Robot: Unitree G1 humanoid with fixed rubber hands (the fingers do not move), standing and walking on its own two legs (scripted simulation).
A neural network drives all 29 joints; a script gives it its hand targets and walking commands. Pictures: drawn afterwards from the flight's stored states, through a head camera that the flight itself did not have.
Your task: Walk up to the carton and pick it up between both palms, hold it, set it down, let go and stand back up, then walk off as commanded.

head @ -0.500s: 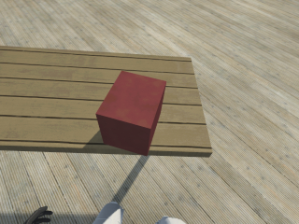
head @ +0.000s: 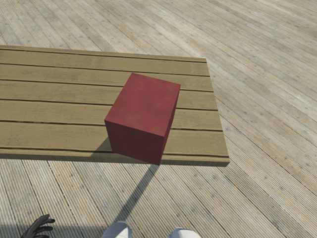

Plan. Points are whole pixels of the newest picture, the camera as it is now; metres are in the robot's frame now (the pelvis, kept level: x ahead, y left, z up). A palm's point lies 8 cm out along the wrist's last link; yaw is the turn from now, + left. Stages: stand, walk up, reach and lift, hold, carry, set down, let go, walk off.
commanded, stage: walk up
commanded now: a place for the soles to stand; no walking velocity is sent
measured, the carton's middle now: (145, 119) +0.48 +0.05 -0.05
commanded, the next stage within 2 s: none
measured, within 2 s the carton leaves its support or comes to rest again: neither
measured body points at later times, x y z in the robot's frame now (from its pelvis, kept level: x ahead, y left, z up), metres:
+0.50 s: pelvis -0.01 -0.02 +0.01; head +0.03 -0.01 +0.45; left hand +0.12 +0.30 -0.09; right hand +0.04 -0.35 -0.10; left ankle +0.03 +0.13 -0.68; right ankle +0.02 -0.10 -0.69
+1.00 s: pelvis -0.03 -0.02 +0.01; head +0.00 -0.01 +0.46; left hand +0.08 +0.29 -0.08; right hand +0.03 -0.35 -0.09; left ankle +0.02 +0.13 -0.68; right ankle +0.00 -0.11 -0.69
